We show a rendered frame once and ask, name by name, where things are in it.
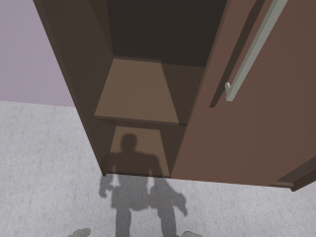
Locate handle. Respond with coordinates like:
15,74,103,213
224,0,288,102

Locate wardrobe door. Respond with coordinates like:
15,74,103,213
170,0,316,187
276,156,316,183

